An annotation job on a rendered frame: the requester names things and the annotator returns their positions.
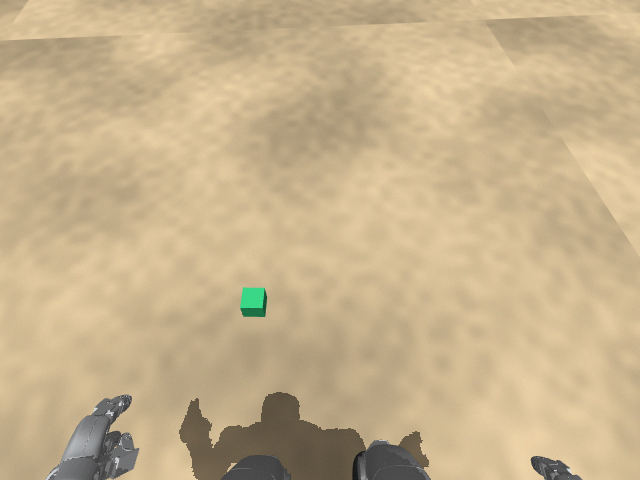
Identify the left robot arm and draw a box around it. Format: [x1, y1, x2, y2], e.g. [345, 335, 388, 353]
[45, 458, 100, 480]

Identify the left robot hand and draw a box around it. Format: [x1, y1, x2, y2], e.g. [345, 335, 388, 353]
[60, 395, 139, 480]

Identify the right robot hand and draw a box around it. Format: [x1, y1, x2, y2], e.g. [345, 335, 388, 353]
[531, 456, 583, 480]

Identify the cube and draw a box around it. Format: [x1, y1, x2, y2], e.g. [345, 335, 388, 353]
[240, 288, 267, 317]

